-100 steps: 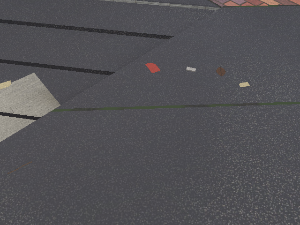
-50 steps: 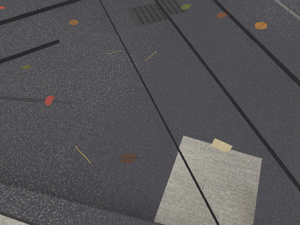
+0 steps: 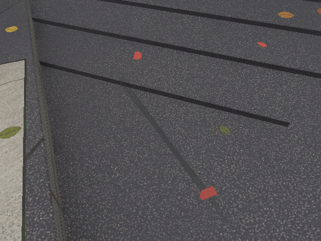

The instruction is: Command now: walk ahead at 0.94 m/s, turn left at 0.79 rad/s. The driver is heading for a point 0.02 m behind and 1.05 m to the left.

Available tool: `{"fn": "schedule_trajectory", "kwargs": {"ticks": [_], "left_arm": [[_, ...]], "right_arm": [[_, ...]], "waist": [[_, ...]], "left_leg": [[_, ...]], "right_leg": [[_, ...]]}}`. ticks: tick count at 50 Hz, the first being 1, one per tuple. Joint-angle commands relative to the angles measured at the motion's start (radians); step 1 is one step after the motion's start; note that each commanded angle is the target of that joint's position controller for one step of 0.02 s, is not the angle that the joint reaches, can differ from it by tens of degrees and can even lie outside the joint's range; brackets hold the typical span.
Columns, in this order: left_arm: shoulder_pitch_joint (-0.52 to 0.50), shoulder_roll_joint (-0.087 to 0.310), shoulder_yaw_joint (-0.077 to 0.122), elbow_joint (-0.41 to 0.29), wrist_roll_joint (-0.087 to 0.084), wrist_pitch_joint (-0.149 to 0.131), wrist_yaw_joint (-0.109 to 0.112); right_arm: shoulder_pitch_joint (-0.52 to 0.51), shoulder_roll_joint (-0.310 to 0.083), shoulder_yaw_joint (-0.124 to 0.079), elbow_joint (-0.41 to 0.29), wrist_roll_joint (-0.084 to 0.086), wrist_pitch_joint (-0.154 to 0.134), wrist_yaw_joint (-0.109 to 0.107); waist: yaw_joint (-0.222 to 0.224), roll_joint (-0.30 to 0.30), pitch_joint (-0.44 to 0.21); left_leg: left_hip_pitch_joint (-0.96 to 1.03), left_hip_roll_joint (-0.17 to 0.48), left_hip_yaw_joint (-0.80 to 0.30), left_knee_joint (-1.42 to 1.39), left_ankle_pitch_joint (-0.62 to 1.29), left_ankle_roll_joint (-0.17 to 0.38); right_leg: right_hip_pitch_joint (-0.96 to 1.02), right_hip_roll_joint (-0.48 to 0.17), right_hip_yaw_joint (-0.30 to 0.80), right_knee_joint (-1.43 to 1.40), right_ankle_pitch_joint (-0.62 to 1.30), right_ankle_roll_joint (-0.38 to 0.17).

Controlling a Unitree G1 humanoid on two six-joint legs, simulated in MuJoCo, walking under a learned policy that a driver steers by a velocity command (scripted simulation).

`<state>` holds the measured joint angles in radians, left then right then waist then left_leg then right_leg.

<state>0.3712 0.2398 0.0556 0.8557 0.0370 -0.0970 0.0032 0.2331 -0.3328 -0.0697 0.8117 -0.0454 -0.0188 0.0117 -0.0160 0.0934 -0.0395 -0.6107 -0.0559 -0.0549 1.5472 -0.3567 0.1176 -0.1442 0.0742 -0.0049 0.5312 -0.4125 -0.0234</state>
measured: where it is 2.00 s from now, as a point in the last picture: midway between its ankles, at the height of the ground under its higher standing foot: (114, 157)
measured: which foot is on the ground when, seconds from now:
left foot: up 0.00-0.26, down 0.28-0.62, up 0.64-1.00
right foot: down 0.00-0.26, up 0.28-0.60, down 0.62-1.00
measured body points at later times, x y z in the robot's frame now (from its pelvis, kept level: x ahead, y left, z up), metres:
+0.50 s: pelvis +0.44 -0.01 -0.03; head +0.46 -0.02 +0.42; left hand +0.54 +0.27 -0.12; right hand +0.44 -0.30 -0.17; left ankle +0.30 +0.03 -0.76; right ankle +0.63 -0.15 -0.69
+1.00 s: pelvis +0.76 +0.03 -0.02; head +0.75 +0.07 +0.42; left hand +0.66 +0.30 -0.16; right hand +1.06 -0.10 -0.09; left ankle +0.79 +0.16 -0.73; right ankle +0.80 -0.12 -0.76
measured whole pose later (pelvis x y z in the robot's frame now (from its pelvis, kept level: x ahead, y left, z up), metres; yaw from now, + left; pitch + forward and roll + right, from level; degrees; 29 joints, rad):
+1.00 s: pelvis +0.76 +0.03 -0.02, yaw +33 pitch +0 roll -2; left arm 0.30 0.32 0.07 0.82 0.03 -0.04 0.00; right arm 0.10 -0.29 -0.07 0.69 -0.02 0.06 0.07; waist 0.02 -0.04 0.04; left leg -0.54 0.07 0.10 0.82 -0.25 0.09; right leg -0.12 -0.15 -0.34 0.46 -0.29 0.06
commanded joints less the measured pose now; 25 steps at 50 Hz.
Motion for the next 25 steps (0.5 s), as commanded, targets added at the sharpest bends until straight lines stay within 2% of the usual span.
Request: {"fn": "schedule_trajectory", "kwargs": {"ticks": [1, 2, 3, 4, 5, 6, 7, 8, 9, 10, 11, 12, 13, 14, 15, 16, 17, 18, 19, 20, 21, 22, 23, 24, 25], "left_arm": [[0.006, 0.091, 0.002, -0.006, -0.021, -0.047, -0.002], [-0.003, 0.111, 0.005, 0.0, -0.028, -0.053, -0.003], [0.016, 0.12, 0.008, 0.013, -0.035, -0.052, -0.007], [0.035, 0.101, 0.002, 0.028, -0.037, -0.047, -0.009], [0.082, 0.071, -0.007, 0.053, -0.041, -0.04, -0.005], [0.125, 0.071, -0.012, 0.075, -0.042, -0.03, 0.001], [0.177, 0.086, -0.013, 0.095, -0.041, -0.02, 0.009], [0.217, 0.113, -0.012, 0.11, -0.036, -0.009, 0.02], [0.24, 0.146, -0.008, 0.122, -0.032, 0.003, 0.032], [0.254, 0.169, -0.007, 0.137, -0.027, 0.015, 0.043], [0.243, 0.186, -0.007, 0.142, -0.018, 0.027, 0.052], [0.188, 0.208, -0.003, 0.132, -0.013, 0.034, 0.051], [0.074, 0.206, 0.0, 0.102, -0.011, 0.035, 0.037], [0.037, 0.119, -0.017, 0.038, -0.004, 0.01, 0.027], [0.108, 0.136, -0.018, -0.015, -0.04, -0.006, 0.023], [0.004, 0.164, -0.015, -0.047, -0.047, -0.009, 0.019], [-0.016, 0.161, -0.016, -0.046, -0.031, -0.008, 0.011], [-0.033, 0.138, -0.017, -0.044, -0.005, 0.01, 0.002], [-0.007, 0.108, -0.025, -0.036, 0.02, 0.033, -0.01], [-0.007, 0.085, -0.029, -0.052, 0.032, 0.049, -0.023], [-0.076, 0.072, -0.037, -0.094, 0.035, 0.054, -0.035], [-0.146, 0.064, -0.041, -0.134, 0.035, 0.053, -0.041], [-0.205, 0.064, -0.043, -0.168, 0.021, 0.047, -0.044], [-0.215, 0.062, -0.048, -0.183, 0.007, 0.031, -0.05], [-0.203, 0.045, -0.051, -0.169, 0.0, 0.018, -0.061]], "right_arm": [[-0.221, -0.003, 0.024, -0.166, 0.002, -0.02, 0.062], [-0.219, -0.002, 0.028, -0.171, -0.001, -0.022, 0.064], [-0.222, 0.006, 0.033, -0.167, 0.002, -0.024, 0.062], [-0.238, 0.01, 0.04, -0.165, 0.009, -0.029, 0.061], [-0.289, 0.024, 0.05, -0.172, 0.013, -0.034, 0.062], [-0.334, 0.039, 0.06, -0.18, 0.012, -0.037, 0.066], [-0.373, 0.043, 0.067, -0.183, 0.004, -0.039, 0.068], [-0.373, 0.034, 0.068, -0.174, 0.0, -0.037, 0.065], [-0.345, 0.021, 0.067, -0.159, -0.005, -0.035, 0.057], [-0.269, -0.01, 0.06, -0.13, -0.01, -0.034, 0.046], [-0.131, -0.052, 0.044, -0.078, -0.006, -0.036, 0.031], [0.048, -0.097, 0.026, -0.016, -0.002, -0.037, 0.012], [0.229, -0.156, -0.001, 0.037, -0.008, -0.037, -0.008], [0.247, -0.187, -0.015, 0.038, 0.0, -0.032, -0.02], [0.249, -0.193, -0.007, 0.018, -0.011, -0.037, -0.02], [0.256, -0.15, -0.011, 0.046, 0.0, -0.036, -0.034], [0.184, -0.106, -0.009, 0.063, 0.014, -0.046, -0.038], [0.126, -0.074, 0.0, 0.062, 0.016, -0.06, -0.039], [0.114, -0.062, 0.008, 0.062, 0.015, -0.071, -0.042], [0.1, -0.058, 0.012, 0.064, 0.027, -0.082, -0.041], [0.069, -0.064, 0.011, 0.062, 0.041, -0.093, -0.033], [0.06, -0.086, 0.002, 0.065, 0.038, -0.106, -0.026], [0.041, -0.084, 0.0, 0.066, 0.034, -0.118, -0.024], [0.0, -0.064, 0.005, 0.061, 0.04, -0.13, -0.022], [0.039, -0.051, 0.007, 0.079, 0.063, -0.138, -0.018]], "waist": [[0.019, -0.214, 0.228], [0.013, -0.247, 0.203], [0.009, -0.259, 0.161], [0.01, -0.224, 0.161], [0.029, -0.169, 0.176], [0.045, -0.144, 0.185], [0.056, -0.128, 0.188], [0.053, -0.14, 0.167], [0.032, -0.167, 0.137], [-0.015, -0.181, 0.08], [-0.082, -0.192, 0.012], [-0.169, -0.208, -0.044], [-0.273, -0.134, -0.113], [-0.208, 0.073, -0.226], [-0.141, 0.026, -0.307], [-0.161, -0.039, -0.184], [-0.094, -0.083, -0.009], [-0.036, -0.107, 0.09], [0.015, -0.132, 0.133], [0.058, -0.127, 0.169], [0.081, -0.103, 0.22], [0.081, -0.059, 0.247], [0.089, -0.051, 0.266], [0.114, -0.073, 0.278], [0.099, -0.112, 0.242]], "left_leg": [[-0.097, 0.048, -0.075, -0.449, 0.264, -0.046], [-0.058, 0.034, -0.06, -0.549, 0.341, -0.041], [-0.029, 0.019, -0.014, -0.6, 0.338, -0.027], [-0.002, 0.012, 0.029, -0.679, 0.381, -0.009], [0.023, 0.012, 0.053, -0.804, 0.444, 0.01], [0.09, -0.008, 0.106, -0.891, 0.448, 0.023], [0.145, -0.027, 0.129, -0.967, 0.469, 0.033], [0.188, -0.066, 0.168, -0.996, 0.427, 0.04], [0.238, -0.091, 0.187, -1.012, 0.367, 0.048], [0.322, -0.098, 0.184, -1.022, 0.321, 0.07], [0.457, -0.08, 0.153, -1.034, 0.298, 0.1], [0.647, -0.028, 0.1, -1.089, 0.282, 0.137], [0.931, 0.092, -0.004, -1.112, 0.256, 0.21], [1.184, 0.282, -0.248, -0.96, 0.298, 0.238], [1.297, 0.445, -0.537, -0.989, 0.365, 0.361], [1.198, 0.408, -0.536, -1.167, 0.139, 0.35], [0.978, 0.345, -0.451, -1.264, 0.102, 0.29], [0.814, 0.283, -0.39, -1.299, 0.148, 0.249], [0.69, 0.26, -0.349, -1.322, 0.214, 0.238], [0.561, 0.254, -0.309, -1.365, 0.209, 0.224], [0.437, 0.231, -0.261, -1.426, 0.174, 0.206], [0.355, 0.213, -0.228, -1.469, 0.18, 0.2], [0.282, 0.189, -0.181, -1.496, 0.206, 0.179], [0.137, 0.121, -0.111, -1.494, 0.33, 0.146], [0.032, 0.09, -0.079, -1.503, 0.408, 0.13]], "right_leg": [[-0.172, -0.256, 0.227, -0.368, 0.432, 0.015], [-0.148, -0.26, 0.188, -0.359, 0.61, 0.001], [-0.083, -0.272, 0.15, -0.374, 0.774, -0.003], [-0.044, -0.257, 0.096, -0.381, 0.86, 0.004], [-0.011, -0.236, 0.048, -0.396, 0.855, 0.017], [-0.002, -0.236, 0.017, -0.433, 0.89, 0.016], [0.037, -0.235, 0.0, -0.429, 0.998, 0.023], [0.102, -0.243, -0.016, -0.383, 1.204, 0.024], [0.157, -0.261, -0.022, -0.303, 1.385, 0.025], [0.199, -0.283, -0.023, -0.171, 1.512, 0.027], [0.194, -0.294, -0.018, 0.007, 1.551, 0.028], [0.101, -0.296, -0.021, 0.244, 1.493, 0.02], [-0.148, -0.205, -0.066, 0.658, 0.93, 0.013], [-0.484, -0.081, -0.063, 0.988, -0.111, -0.005], [-0.705, -0.09, 0.052, 1.098, -0.219, -0.032], [-0.826, -0.115, 0.06, 1.034, -0.09, -0.03], [-0.81, -0.153, 0.057, 0.907, -0.034, -0.04], [-0.768, -0.167, 0.048, 0.855, -0.036, -0.03], [-0.723, -0.173, 0.042, 0.859, -0.057, -0.015], [-0.686, -0.201, 0.045, 0.79, -0.077, 0.0], [-0.663, -0.229, 0.033, 0.679, -0.06, 0.012], [-0.645, -0.242, 0.016, 0.618, 0.009, 0.017], [-0.604, -0.263, 0.027, 0.514, 0.134, 0.018], [-0.418, -0.255, 0.024, 0.33, 0.337, 0.018], [-0.173, -0.204, -0.014, 0.202, 0.585, 0.015]]}}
